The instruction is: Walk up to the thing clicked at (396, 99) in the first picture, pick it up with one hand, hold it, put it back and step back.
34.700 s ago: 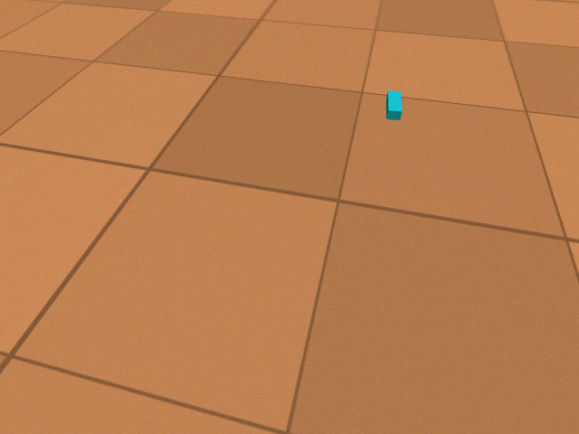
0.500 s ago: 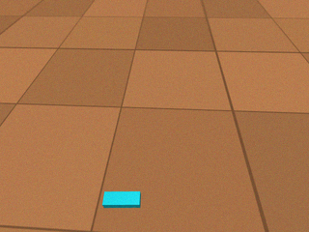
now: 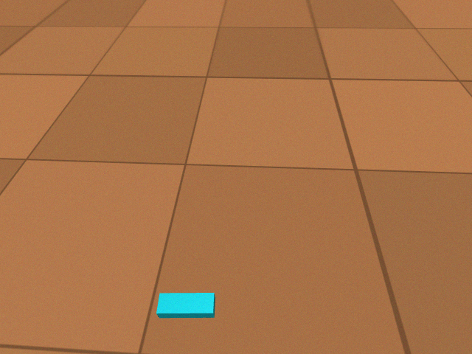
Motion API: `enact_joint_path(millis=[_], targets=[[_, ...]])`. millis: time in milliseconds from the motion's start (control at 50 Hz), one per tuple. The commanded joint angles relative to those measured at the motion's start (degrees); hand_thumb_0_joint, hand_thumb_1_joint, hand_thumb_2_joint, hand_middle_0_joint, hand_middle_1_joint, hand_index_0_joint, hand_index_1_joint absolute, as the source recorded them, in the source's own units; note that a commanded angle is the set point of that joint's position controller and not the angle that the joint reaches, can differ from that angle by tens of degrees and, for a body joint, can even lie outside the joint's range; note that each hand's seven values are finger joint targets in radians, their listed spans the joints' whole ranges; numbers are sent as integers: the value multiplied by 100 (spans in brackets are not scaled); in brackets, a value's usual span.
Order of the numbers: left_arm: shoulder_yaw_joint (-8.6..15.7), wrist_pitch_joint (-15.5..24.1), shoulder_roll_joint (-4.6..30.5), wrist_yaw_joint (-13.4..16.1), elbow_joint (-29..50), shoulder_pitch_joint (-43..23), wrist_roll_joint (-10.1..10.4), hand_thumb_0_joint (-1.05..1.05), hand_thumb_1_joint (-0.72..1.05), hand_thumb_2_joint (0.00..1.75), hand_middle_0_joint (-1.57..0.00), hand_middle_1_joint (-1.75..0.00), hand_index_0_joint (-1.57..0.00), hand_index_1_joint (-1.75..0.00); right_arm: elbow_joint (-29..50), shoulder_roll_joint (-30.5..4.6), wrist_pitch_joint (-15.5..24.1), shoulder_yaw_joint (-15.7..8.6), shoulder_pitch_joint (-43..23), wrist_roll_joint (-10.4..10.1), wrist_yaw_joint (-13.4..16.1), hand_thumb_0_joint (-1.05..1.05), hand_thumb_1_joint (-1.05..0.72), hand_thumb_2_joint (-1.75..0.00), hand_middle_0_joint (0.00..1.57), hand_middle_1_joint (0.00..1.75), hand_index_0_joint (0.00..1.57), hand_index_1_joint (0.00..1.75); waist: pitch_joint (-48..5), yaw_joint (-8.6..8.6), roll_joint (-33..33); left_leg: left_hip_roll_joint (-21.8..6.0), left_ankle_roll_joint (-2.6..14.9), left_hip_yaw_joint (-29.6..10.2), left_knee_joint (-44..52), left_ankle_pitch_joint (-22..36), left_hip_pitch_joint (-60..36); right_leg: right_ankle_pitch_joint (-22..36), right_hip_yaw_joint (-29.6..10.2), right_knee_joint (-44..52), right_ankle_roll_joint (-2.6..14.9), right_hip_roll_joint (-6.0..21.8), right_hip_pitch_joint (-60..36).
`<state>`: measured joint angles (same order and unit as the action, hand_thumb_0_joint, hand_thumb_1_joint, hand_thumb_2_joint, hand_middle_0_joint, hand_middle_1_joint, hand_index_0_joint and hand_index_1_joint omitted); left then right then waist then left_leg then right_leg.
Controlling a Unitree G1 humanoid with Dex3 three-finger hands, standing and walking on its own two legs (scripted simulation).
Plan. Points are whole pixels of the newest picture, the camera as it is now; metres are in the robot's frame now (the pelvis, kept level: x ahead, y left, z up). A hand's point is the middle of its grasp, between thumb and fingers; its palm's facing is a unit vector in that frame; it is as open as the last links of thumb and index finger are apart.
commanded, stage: stand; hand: left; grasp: from above
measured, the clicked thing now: (186, 305) +0.44 +0.23 -0.75
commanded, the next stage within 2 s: step back in 0.20 s
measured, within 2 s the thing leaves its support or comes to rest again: neither
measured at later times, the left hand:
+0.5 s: hand out of the picture +0.10 +0.31 -0.18, palm faces +0.00 -0.93 -0.37, open 7.3 cm
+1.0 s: hand out of the picture -0.04 +0.31 -0.17, palm faces -0.08 -0.92 -0.39, open 7.3 cm
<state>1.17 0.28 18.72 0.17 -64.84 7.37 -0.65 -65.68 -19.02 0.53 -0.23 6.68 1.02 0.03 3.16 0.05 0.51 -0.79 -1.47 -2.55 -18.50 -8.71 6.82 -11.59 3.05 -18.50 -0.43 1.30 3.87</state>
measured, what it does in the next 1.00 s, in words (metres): walks backwards: right foot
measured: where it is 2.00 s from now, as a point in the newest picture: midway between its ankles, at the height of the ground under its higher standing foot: outside the picture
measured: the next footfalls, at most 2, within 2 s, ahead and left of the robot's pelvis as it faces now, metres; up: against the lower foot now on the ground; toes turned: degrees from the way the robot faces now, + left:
right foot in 0.94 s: -0.12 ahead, -0.07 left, +0.00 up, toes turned -3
left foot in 1.30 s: -0.20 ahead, +0.17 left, +0.00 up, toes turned -2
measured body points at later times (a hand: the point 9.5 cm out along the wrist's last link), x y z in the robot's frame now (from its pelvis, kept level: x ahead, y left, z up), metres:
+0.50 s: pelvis -0.04 +0.04 -0.03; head +0.03 +0.05 +0.42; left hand +0.09 +0.35 -0.15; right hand +0.04 -0.29 -0.14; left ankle -0.03 +0.14 -0.75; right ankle -0.01 -0.12 -0.75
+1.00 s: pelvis -0.14 +0.05 -0.03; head -0.09 +0.03 +0.42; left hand -0.04 +0.35 -0.14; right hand -0.05 -0.27 -0.15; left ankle -0.04 +0.14 -0.74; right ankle -0.16 -0.07 -0.75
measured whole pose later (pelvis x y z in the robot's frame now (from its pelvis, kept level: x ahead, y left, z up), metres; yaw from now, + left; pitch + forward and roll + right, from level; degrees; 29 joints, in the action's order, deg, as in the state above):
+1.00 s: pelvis -0.14 +0.05 -0.03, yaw -5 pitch -3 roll -1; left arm 4.9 -2.6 20.5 -0.6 -50.7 10.3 -1.4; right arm -49.4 -22.0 -2.4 -2.6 5.7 0.8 0.3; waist 9.9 -0.6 2.3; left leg -0.6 1.4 1.5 -40.7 -17.5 25.1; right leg -21.4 -1.0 -38.0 1.1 -1.9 13.8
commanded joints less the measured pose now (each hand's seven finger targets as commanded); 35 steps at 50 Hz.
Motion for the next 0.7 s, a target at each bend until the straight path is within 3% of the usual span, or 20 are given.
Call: enact_joint_path(millis=[0, 160, 180, 220, 240, 260, 300, 320, 360, 400, 420, 440, 460, 480, 500, 520, 560, 580, 620, 680], targets=[[185, 148, 1189, 64, 338, -169, -30, 0, 90, 90, -20, -30, -20, -30, 302, -1174, 97, -214, -233, -26, 79, 0, -90, -90, 20, 30, 20, 30, -259, 2, 6, -581, 223, -474, 298, 459, 40, 241, -503, 413, 123, 622, 219], [170, 168, 1239, 73, 387, -160, -14, 0, 90, 90, -20, -30, -20, -30, 315, -1170, 104, -216, -247, -22, 71, 0, -90, -90, 20, 30, 20, 30, -396, 6, -45, -590, 202, -417, 217, 802, -33, 625, -524, 362, 131, 644, 68], [510, 107, 1701, 95, 440, -107, 122, 0, 90, 90, -20, -30, -20, -30, 524, -1434, 1, -301, -432, -43, 40, 0, -90, -90, 20, 30, 20, 30, 246, 38, -48, -440, 363, -406, -547, 1692, 502, 1656, -621, -91, 193, 618, 420], [568, 71, 1698, 131, 632, 18, 135, 0, 90, 90, -20, -30, -20, -30, 689, -1280, -57, -316, -227, -124, 44, 0, -90, -90, 20, 30, 20, 30, -240, -24, -197, -229, 379, -145, -1263, 1782, 499, 2496, -703, -289, 505, 839, 185], [604, 48, 1731, 132, 750, -26, 126, 0, 90, 90, -20, -30, -20, -30, 796, -1257, -97, -352, -163, -141, 46, 0, -90, -90, 20, 30, 20, 30, -399, -33, -345, -60, 354, -28, -1667, 1513, 546, 2674, -845, -302, 735, 1046, 192], [627, 19, 1762, 141, 906, -175, 90, 0, 90, 90, -20, -30, -20, -30, 859, -1237, -145, -388, -38, -133, 48, 0, -90, -90, 20, 30, 20, 30, -544, -64, -652, 114, 341, 112, -2136, 724, 602, 2648, -1088, -252, 1007, 1344, 306], [656, -14, 1773, 149, 1230, -480, -21, 0, 90, 90, -20, -30, -20, -30, 1037, -1270, -262, -475, 110, -81, 22, 0, -90, -90, 20, 30, 20, 30, -512, -83, -1045, 326, 418, -65, -3429, -1966, 910, 2651, -1512, -257, 1518, 1992, 781], [661, -23, 1771, 149, 1353, -593, -64, 0, 90, 90, -20, -30, -20, -30, 1124, -1269, -309, -488, 198, -91, 4, 0, -90, -90, 20, 30, 20, 30, -393, -133, -994, 274, 453, -228, -3690, -2202, 989, 2686, -1425, -388, 1572, 2013, 1004], [634, -32, 1744, 171, 1528, -859, -103, 0, 90, 90, -20, -30, -20, -30, 1216, -1265, -324, -509, 418, -134, -6, 0, -90, -90, 20, 30, 20, 30, -314, -263, -1146, 134, 470, -268, -3393, -1976, 1289, 2720, -1258, -669, 1405, 1840, 867], [591, -79, 1676, 174, 1592, -715, -92, 0, 90, 90, -20, -30, -20, -30, 1278, -1295, -255, -517, 426, -83, -5, 0, -90, -90, 20, 30, 20, 30, -472, -131, -993, 86, 425, -35, -2322, -1398, 1207, 2559, -1005, -1210, 1083, 1486, 520], [572, -128, 1649, 161, 1632, -687, -53, 0, 90, 90, -20, -30, -20, -30, 1259, -1237, -214, -517, 525, -32, -8, 0, -90, -90, 20, 30, 20, 30, -523, -163, -888, 129, 405, 143, -1462, -805, 1018, 2337, -839, -1565, 909, 1297, 461], [550, -195, 1617, 136, 1679, -685, -2, 0, 90, 90, -20, -30, -20, -30, 1241, -1247, -170, -557, 639, 34, 3, 0, -90, -90, 20, 30, 20, 30, -492, -236, -594, 83, 377, 169, -700, 606, 727, 1962, -685, -1938, 729, 1068, 622], [504, -257, 1287, 122, 1752, -496, 81, 0, 90, 90, -20, -30, -20, -30, 1372, -1612, -129, -668, 496, 157, 27, 0, -90, -90, 20, 30, 20, 30, -462, -101, 351, -712, 549, -925, -388, 2135, 470, 808, -435, -2711, 386, 352, 1163], [465, -297, 1040, 160, 1808, -405, 117, 0, 90, 90, -20, -30, -20, -30, 1477, -2100, -86, -732, 368, 163, 23, 0, -90, -90, 20, 30, 20, 30, -373, -32, 1349, -1588, 1016, -2171, -260, 3447, 128, -2367, -605, -3523, 241, -654, 2190], [515, -320, 1248, 240, 1740, -427, 67, 0, 90, 90, -20, -30, -20, -30, 1534, -2347, -73, -800, 442, 66, 39, 0, -90, -90, 20, 30, 20, 30, -704, -280, 1295, -1949, 1508, -2657, -301, 3338, 277, -2916, -1331, -4264, 241, -748, 1974], [538, -333, 1334, 261, 1677, -541, 48, 0, 90, 90, -20, -30, -20, -30, 1573, -2091, -64, -758, 321, 49, 69, 0, -90, -90, 20, 30, 20, 30, -764, -237, 786, -1785, 1441, -2325, -479, 3331, 142, -2696, -1589, -4692, 264, -705, 2058], [516, -340, 1313, 253, 1611, -131, 119, 0, 90, 90, -20, -30, -20, -30, 1718, -1726, -59, -655, -194, 46, 158, 0, -90, -90, 20, 30, 20, 30, -893, 109, 631, -1226, 1191, -1287, -794, 3173, -248, -2006, -1570, -5170, 244, -649, 2423], [525, -338, 1363, 238, 1593, 85, 115, 0, 90, 90, -20, -30, -20, -30, 1793, -1627, -53, -637, -133, 29, 191, 0, -90, -90, 20, 30, 20, 30, -930, 158, 747, -1203, 1135, -1162, -837, 3091, -426, -1790, -1464, -5186, 206, -615, 2481], [566, -331, 1391, 225, 1623, 72, 51, 0, 90, 90, -20, -30, -20, -30, 1821, -1511, -62, -636, 53, 26, 216, 0, -90, -90, 20, 30, 20, 30, -834, 5, 617, -1289, 1313, -1214, -826, 3010, -573, -1813, -1357, -5093, 23, -568, 2430], [569, -282, 1342, 207, 1828, -139, 28, 0, 90, 90, -20, -30, -20, -30, 1851, -1520, -73, -650, 316, 8, 236, 0, -90, -90, 20, 30, 20, 30, -572, -228, 474, -1422, 1555, -1192, -908, 3113, -745, -1929, -1269, -4403, -80, -500, 2514]])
